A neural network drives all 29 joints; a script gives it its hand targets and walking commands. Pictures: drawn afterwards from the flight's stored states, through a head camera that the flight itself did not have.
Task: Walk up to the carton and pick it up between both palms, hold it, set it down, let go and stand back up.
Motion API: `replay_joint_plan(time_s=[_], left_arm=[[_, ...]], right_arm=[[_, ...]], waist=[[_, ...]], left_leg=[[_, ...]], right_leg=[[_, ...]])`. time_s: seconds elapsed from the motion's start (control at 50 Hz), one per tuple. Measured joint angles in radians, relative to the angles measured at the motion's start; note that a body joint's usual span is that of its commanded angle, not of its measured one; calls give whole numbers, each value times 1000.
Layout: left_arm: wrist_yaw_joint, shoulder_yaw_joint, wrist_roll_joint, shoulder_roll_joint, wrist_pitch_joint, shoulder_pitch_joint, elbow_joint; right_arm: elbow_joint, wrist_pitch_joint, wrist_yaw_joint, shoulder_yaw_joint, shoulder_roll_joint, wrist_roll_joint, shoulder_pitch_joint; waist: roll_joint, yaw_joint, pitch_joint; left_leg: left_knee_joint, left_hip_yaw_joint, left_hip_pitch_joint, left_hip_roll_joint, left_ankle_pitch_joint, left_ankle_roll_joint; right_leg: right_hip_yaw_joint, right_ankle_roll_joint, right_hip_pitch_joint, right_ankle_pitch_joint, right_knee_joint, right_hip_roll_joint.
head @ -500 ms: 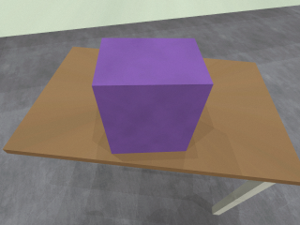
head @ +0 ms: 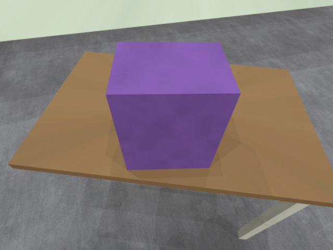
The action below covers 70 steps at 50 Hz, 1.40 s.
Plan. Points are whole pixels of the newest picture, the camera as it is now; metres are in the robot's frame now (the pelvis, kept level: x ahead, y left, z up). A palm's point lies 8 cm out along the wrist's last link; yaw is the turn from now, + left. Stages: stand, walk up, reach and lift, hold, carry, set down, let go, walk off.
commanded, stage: walk up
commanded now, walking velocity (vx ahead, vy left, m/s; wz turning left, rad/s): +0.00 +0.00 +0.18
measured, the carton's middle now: (168, 112) +0.42 +0.00 +0.08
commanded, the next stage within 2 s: none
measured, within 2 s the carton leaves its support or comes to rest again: neither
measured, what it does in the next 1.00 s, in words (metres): stands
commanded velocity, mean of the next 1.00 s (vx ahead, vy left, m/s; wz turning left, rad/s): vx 0.00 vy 0.00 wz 0.02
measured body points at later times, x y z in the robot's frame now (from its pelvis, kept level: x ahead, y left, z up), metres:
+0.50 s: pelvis +0.01 +0.01 +0.00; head +0.02 +0.01 +0.45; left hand +0.00 +0.22 -0.16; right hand +0.03 -0.21 -0.16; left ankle +0.01 +0.11 -0.74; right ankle -0.04 -0.10 -0.74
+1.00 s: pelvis +0.02 +0.00 +0.00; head +0.03 +0.00 +0.45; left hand -0.01 +0.20 -0.16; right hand +0.01 -0.20 -0.16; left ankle +0.01 +0.11 -0.74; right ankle -0.04 -0.10 -0.74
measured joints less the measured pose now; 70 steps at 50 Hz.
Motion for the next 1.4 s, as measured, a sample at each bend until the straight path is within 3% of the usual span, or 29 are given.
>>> replay_joint_plan(time_s=[0.16,0.26,0.52,1.4], left_arm=[[15,23,10,26,19,2,-26],[-5,16,-3,25,35,-1,-20],[-15,-11,1,-15,-3,14,27],[-4,-32,-3,-37,-21,62,58]], right_arm=[[-59,8,6,-9,-19,-18,-18],[-52,-11,-13,5,2,-17,-13],[0,-12,-4,7,-5,6,3],[65,-13,-6,29,25,9,33]], waist=[[6,6,5],[-31,18,-9],[-12,10,-6],[-6,7,-11]], left_leg=[[175,-9,-91,9,-90,7],[124,14,-57,-6,-71,19],[-60,19,51,-15,12,19],[-65,8,73,12,-10,-16]], right_leg=[[-32,1,-58,-72,128,-1],[-1,14,-47,-66,114,-15],[9,19,51,8,-53,-17],[5,-12,77,-15,-64,11]])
